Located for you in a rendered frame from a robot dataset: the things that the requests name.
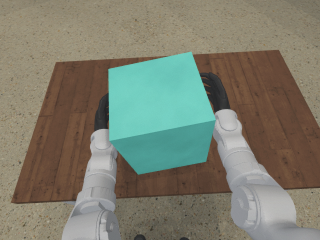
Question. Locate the left robot hand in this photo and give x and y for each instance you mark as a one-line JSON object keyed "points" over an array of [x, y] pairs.
{"points": [[101, 117]]}

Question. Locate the table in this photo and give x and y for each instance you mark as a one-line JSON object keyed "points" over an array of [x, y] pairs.
{"points": [[277, 124]]}

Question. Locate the carton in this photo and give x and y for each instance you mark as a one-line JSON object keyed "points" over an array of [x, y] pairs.
{"points": [[160, 116]]}

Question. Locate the robot right upper arm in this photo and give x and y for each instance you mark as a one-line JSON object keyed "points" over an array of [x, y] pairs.
{"points": [[267, 212]]}

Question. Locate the left robot forearm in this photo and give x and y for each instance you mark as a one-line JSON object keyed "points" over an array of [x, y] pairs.
{"points": [[98, 191]]}

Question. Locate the robot left upper arm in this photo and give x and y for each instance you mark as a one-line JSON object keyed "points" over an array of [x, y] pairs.
{"points": [[97, 225]]}

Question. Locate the right robot hand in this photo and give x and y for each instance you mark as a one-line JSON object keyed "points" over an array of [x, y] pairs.
{"points": [[218, 95]]}

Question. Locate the right robot forearm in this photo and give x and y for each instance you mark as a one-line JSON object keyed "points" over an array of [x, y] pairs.
{"points": [[237, 158]]}

